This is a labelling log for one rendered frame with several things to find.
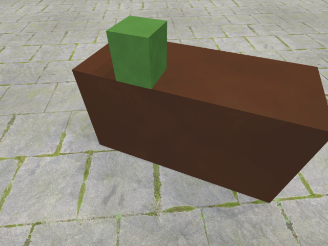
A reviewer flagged carton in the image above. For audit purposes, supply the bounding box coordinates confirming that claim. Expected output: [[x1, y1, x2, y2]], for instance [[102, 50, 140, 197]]
[[106, 15, 167, 89]]

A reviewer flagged pedestal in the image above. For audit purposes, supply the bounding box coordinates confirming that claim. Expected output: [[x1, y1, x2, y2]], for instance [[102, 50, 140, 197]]
[[72, 42, 328, 203]]

